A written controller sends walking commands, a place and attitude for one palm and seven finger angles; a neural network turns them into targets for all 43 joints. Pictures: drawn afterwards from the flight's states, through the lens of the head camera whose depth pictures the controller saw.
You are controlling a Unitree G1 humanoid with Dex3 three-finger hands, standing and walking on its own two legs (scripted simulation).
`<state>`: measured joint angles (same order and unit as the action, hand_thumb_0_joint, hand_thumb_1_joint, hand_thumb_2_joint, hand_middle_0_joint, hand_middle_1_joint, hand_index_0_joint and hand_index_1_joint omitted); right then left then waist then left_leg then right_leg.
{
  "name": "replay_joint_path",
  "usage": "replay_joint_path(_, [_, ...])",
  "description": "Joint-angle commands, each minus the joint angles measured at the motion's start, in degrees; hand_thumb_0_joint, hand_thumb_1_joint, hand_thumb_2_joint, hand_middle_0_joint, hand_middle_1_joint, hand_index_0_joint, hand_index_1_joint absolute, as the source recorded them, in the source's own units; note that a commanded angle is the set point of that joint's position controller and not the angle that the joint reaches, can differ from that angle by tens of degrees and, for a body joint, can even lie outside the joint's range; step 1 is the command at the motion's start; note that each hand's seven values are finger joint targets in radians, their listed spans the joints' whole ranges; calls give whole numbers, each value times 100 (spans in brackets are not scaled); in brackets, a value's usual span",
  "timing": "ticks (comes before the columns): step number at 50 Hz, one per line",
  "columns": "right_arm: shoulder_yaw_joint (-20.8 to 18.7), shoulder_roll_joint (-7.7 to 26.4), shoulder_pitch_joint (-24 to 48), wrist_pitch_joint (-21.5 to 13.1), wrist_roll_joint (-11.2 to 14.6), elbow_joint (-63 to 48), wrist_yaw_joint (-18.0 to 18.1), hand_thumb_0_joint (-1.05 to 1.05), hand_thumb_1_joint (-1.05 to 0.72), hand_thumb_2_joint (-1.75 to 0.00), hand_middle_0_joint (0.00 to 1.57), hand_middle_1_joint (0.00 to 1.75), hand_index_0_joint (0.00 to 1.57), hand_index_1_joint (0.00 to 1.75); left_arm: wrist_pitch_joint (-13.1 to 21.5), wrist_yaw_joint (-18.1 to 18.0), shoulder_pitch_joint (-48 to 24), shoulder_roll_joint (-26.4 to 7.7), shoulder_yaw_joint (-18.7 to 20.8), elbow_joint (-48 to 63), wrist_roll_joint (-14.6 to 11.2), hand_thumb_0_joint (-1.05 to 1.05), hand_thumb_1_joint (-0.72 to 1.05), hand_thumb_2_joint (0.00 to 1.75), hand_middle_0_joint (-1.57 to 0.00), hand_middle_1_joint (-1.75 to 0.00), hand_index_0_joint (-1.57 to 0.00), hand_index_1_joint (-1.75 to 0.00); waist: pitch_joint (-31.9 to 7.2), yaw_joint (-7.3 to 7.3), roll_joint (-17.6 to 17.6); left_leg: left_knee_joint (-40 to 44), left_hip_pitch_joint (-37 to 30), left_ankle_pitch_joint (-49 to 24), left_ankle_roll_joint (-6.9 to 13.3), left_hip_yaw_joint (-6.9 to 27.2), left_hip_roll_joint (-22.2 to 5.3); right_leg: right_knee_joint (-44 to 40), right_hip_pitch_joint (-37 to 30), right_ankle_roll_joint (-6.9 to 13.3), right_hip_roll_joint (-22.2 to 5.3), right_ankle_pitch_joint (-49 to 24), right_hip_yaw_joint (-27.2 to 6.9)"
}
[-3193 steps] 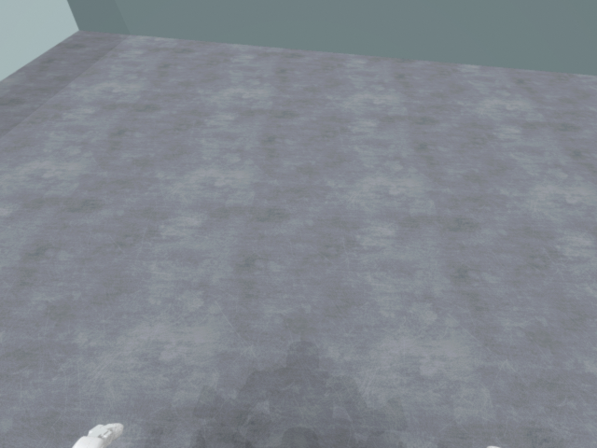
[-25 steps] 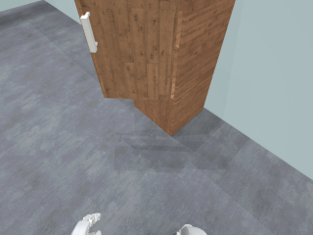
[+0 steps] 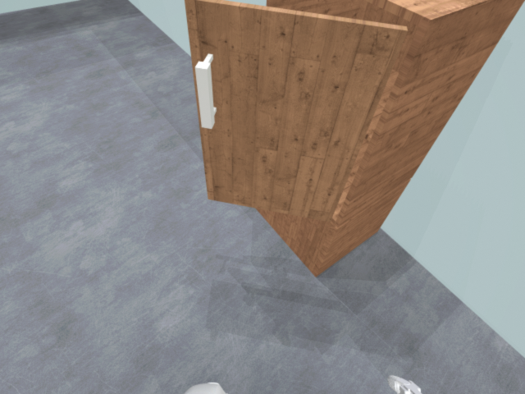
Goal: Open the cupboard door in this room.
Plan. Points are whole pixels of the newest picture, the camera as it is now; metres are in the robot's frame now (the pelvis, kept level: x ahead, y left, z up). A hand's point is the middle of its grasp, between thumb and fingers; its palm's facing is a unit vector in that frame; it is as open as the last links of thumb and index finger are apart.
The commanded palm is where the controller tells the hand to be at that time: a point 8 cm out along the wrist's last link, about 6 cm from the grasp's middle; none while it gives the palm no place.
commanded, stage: take the last steps up to it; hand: left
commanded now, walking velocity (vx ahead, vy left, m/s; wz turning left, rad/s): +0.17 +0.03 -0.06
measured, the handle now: (208, 92) +0.67 +0.20 +0.07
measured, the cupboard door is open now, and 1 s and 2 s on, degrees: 43 43 43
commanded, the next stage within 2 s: come to a stop and stand still in 0.06 s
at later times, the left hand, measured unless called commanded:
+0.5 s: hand (169, 349) +0.20 +0.19 -0.16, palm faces -0.05 -0.98 -0.22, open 7.3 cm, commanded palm none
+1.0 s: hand out of the picture +0.11 +0.17 -0.15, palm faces +0.00 -0.97 -0.26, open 7.4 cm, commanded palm none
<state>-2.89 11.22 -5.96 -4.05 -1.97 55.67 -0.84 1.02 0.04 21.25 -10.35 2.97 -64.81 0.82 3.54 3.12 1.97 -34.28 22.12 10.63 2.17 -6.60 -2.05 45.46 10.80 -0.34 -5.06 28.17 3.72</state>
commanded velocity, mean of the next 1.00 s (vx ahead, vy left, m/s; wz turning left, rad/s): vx -0.07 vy -0.01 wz -0.01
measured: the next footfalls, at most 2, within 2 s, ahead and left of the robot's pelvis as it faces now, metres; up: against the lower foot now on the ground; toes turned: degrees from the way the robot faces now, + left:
right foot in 0.34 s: +0.13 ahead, -0.12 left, +0.00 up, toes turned -1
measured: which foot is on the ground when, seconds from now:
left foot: down 0.00-1.00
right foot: up 0.00-0.32, down 0.34-1.00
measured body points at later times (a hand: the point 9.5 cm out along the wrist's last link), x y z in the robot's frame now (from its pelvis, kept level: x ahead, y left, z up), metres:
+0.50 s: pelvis +0.10 +0.01 +0.01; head +0.15 +0.01 +0.45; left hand +0.21 +0.24 -0.15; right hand +0.08 -0.21 -0.16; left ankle +0.07 +0.10 -0.72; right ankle +0.13 -0.11 -0.72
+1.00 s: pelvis +0.08 -0.01 +0.01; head +0.09 -0.04 +0.46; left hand +0.11 +0.22 -0.13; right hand +0.15 -0.24 -0.15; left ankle +0.07 +0.10 -0.72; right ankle +0.09 -0.12 -0.72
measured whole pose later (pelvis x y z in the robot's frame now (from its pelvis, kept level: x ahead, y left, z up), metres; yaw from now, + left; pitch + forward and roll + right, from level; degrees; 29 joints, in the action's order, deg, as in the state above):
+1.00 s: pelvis +0.08 -0.01 +0.01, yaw -1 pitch -1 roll +1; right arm -1.4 10.8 -11.9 -0.1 -0.9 55.2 0.8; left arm -0.9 -1.9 14.8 -9.0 -0.7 -58.9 0.7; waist 2.3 0.4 -2.8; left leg -29.9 11.3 17.5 0.8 -7.4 -1.1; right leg 32.9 15.3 1.3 -0.6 16.6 1.4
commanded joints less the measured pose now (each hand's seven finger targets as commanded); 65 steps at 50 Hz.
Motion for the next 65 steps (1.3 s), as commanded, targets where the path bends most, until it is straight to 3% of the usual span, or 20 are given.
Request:
replay_joint_path(1, [-131, 901, -1516, 81, 22, 154, 206, 0, -90, -90, 20, 30, 20, 30, 205, -17, -619, -306, 38, 728, 20, 0, 90, 90, -20, -30, -20, -30, -471, -653, -1006, 1877, -1774, -584, 970, 2160, -1949, 2638, 2443, 166, -114, -80, -272])
replay_joint_path(4, [12, 577, -1182, -7, 41, 129, 239, 0, -90, -90, 20, 30, 20, 30, 83, 47, -305, -159, 22, 589, 60, 0, 90, 90, -20, -30, -20, -30, -221, -331, -914, 2113, -1201, -1259, 657, 1196, -1486, 2112, 2000, 50, -190, -762, -227])
replay_joint_path(12, [83, 437, -1103, 79, 38, 286, 324, 0, -90, -90, 20, 30, 20, 30, -44, -77, -495, -20, -76, 635, 12, 0, 90, 90, -20, -30, -20, -30, -318, -214, -453, 1567, -983, -3254, 623, 677, -1374, -549, 578, -13, 84, -1295, -40])
replay_joint_path(15, [54, 510, -960, 220, 105, 360, 356, 0, -90, -90, 20, 30, 20, 30, -108, -116, -349, -342, -26, 617, 17, 0, 90, 90, -20, -30, -20, -30, -429, -84, -620, 1045, -938, -2549, 244, 633, -1113, -1648, -79, 8, 88, -2310, -132])
replay_joint_path(17, [41, 340, -1186, 304, 165, 397, 331, 0, -90, -90, 20, 30, 20, 30, -83, -155, -430, -731, 3, 654, 49, 0, 90, 90, -20, -30, -20, -30, -263, -201, 42, 695, -533, -1094, -185, 451, -494, -1753, -276, 376, -498, -4681, -862])
replay_joint_path(19, [42, 183, -1524, 416, 196, 519, 280, 0, -90, -90, 20, 30, 20, 30, -114, -160, -710, -912, -29, 732, 11, 0, 90, 90, -20, -30, -20, -30, -226, -397, 137, 613, -674, -80, -348, 368, -179, -1645, 131, 754, -1028, -5057, -906])
replay_joint_path(23, [-18, 291, -1637, 501, 172, 538, 311, 0, -90, -90, 20, 30, 20, 30, -149, -253, -760, -845, 12, 839, -28, 0, 90, 90, -20, -30, -20, -30, -945, -364, 497, 120, -1079, -1244, -333, 290, -220, -1382, -216, 730, -891, -5704, -742])
replay_joint_path(26, [-63, 385, -1605, 517, 158, 456, 324, 0, -90, -90, 20, 30, 20, 30, -181, -261, -898, -815, 39, 962, -34, 0, 90, 90, -20, -30, -20, -30, -1164, -368, -76, 284, -1387, -2126, -271, 441, -450, -1158, -37, 603, -677, -5023, -572])
replay_joint_path(30, [-91, 534, -1336, 487, 55, 355, 362, 0, -90, -90, 20, 30, 20, 30, -313, -260, -1156, -414, 18, 1099, -16, 0, 90, 90, -20, -30, -20, -30, -423, -350, -953, 1271, -1073, -2959, 497, 1264, -1392, -276, 618, 104, 261, -759, -154])
replay_joint_path(32, [-59, 487, -1157, 461, 28, 306, 376, 0, -90, -90, 20, 30, 20, 30, -375, -249, -1110, -329, 25, 1069, 1, 0, 90, 90, -20, -30, -20, -30, -150, -291, -950, 1432, -690, -2291, 726, 1229, -1486, 34, 644, 111, 281, -89, -327])
replay_joint_path(33, [-55, 493, -995, 460, 25, 276, 369, 0, -90, -90, 20, 30, 20, 30, -372, -235, -1046, -306, 28, 1037, 5, 0, 90, 90, -20, -30, -20, -30, -22, -222, -961, 1401, -547, -2056, 703, 1176, -1405, -164, 551, 110, 257, -228, -333])
replay_joint_path(34, [-144, 905, -298, 372, 209, -157, 309, 0, -90, -90, 20, 30, 20, 30, -287, -413, -236, -513, -84, 782, -85, 0, 90, 90, -20, -30, -20, -30, -285, 65, -1198, 100, -698, -3038, 397, 951, -1492, -796, 731, 256, -145, -1149, -741])
replay_joint_path(35, [-92, 422, -552, 412, 140, -371, 229, 0, -90, -90, 20, 30, 20, 30, -146, -373, -410, -704, -42, 1084, -3, 0, 90, 90, -20, -30, -20, -30, -431, -30, -378, -236, -502, -1307, 69, 490, -668, -1501, 459, 415, -234, -2511, -1103])
replay_joint_path(36, [-42, 194, -843, 399, 155, -378, 229, 0, -90, -90, 20, 30, 20, 30, -47, -344, -591, -823, 0, 1110, 21, 0, 90, 90, -20, -30, -20, -30, -517, -283, -23, -401, -551, 40, -130, 211, -272, -1745, 396, 681, -845, -3649, -1794])
replay_joint_path(37, [46, -66, -1096, 426, 143, -360, 203, 0, -90, -90, 20, 30, 20, 30, 67, -315, -775, -926, -70, 1072, 10, 0, 90, 90, -20, -30, -20, -30, -619, -452, 447, -234, -592, 1213, -223, 277, -80, -1939, 295, 892, -1110, -3971, -1885])
replay_joint_path(39, [-4, 56, -1437, 369, 143, -234, 171, 0, -90, -90, 20, 30, 20, 30, 44, -306, -969, -835, -77, 1182, 48, 0, 90, 90, -20, -30, -20, -30, -849, -667, 306, 537, -1300, 255, -131, 407, -108, -1487, 461, 650, -501, -3508, -1234])
replay_joint_path(42, [0, 415, -1121, 274, 93, -264, 220, 0, -90, -90, 20, 30, 20, 30, -43, -280, -842, -553, -144, 1114, 10, 0, 90, 90, -20, -30, -20, -30, -594, -412, -691, 816, -1379, -1413, 141, 809, -712, -1309, 585, 261, 145, -2125, -605])
replay_joint_path(48, [71, 411, -908, 348, 98, -266, 190, 0, -90, -90, 20, 30, 20, 30, -27, -202, -711, -608, -217, 941, 19, 0, 90, 90, -20, -30, -20, -30, 176, -416, 25, 1209, -982, 763, 11, 618, -346, -2310, 852, 318, -31, -1084, -1071])
replay_joint_path(58, [174, 467, -1075, 264, 94, 109, 179, 0, -90, -90, 20, 30, 20, 30, 65, -166, -709, -750, -194, 770, -9, 0, 90, 90, -20, -30, -20, -30, -90, -403, -61, 1395, -1218, 424, -53, 561, -348, -2597, 531, 334, -106, -1135, -1026])
replay_joint_path(65, [215, 449, -1210, 210, 94, 416, 208, 0, -90, -90, 20, 30, 20, 30, 116, -167, -668, -761, -184, 572, -31, 0, 90, 90, -20, -30, -20, -30, -270, -342, -102, 1405, -1262, -48, -96, 531, -394, -2464, 90, 367, -173, -2107, -933])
